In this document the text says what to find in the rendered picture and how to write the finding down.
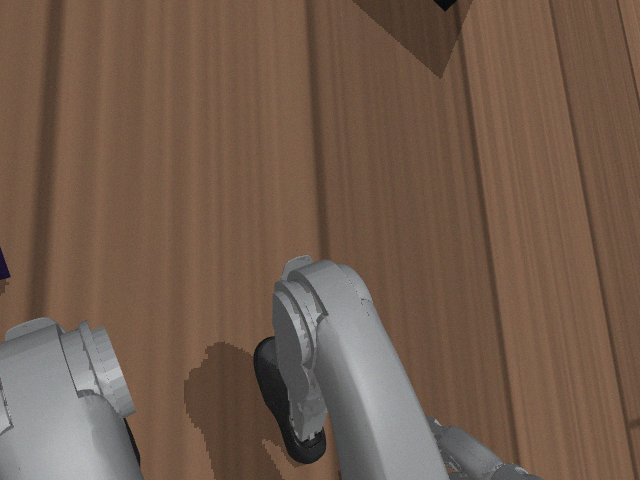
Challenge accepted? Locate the right robot arm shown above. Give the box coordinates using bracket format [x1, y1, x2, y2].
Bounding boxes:
[491, 463, 544, 480]

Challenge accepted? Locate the right robot foot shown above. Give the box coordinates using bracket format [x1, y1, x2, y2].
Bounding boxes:
[253, 336, 326, 464]

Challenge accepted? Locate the left robot foot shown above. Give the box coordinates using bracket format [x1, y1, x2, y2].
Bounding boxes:
[123, 418, 140, 467]

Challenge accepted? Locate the small box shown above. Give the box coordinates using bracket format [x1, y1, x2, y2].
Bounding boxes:
[0, 247, 11, 280]

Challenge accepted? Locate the right robot hand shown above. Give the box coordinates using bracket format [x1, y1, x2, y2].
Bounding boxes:
[425, 415, 505, 480]

